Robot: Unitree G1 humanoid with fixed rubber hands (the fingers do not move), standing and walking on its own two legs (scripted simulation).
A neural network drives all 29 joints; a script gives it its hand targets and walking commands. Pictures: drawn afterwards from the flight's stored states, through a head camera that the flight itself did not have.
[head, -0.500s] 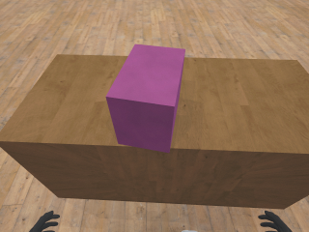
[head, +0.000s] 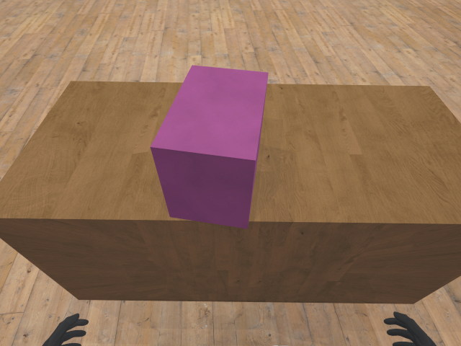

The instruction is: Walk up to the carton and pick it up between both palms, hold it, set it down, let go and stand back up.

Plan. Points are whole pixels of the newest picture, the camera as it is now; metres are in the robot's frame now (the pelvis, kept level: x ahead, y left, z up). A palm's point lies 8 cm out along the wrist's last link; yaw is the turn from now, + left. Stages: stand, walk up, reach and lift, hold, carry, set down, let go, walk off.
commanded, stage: walk up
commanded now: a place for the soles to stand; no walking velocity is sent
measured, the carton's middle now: (219, 144) +0.55 +0.04 +0.00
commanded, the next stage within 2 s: none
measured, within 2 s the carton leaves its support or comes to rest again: neither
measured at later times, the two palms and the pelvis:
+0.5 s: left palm out of the picture +0.12 +0.31 -0.07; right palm out of the picture +0.11 -0.30 -0.06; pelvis -0.01 +0.01 +0.00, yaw -1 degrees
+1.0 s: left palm (20, 333) +0.17 +0.37 -0.08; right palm out of the picture +0.10 -0.24 -0.05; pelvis +0.05 +0.08 +0.01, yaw -3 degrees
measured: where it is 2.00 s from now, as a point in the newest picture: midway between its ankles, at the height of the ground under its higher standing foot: outside the picture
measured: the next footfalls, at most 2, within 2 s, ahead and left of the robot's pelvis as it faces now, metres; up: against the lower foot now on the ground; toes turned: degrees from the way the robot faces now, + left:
left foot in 0.78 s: +0.13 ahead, +0.14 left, +0.00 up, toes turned +2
right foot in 1.24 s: +0.20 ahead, -0.08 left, +0.00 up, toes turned +6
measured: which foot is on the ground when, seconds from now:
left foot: down 0.00-0.56, up 0.58-0.76, down 0.78-1.00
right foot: down 0.00-0.78, up 0.80-1.00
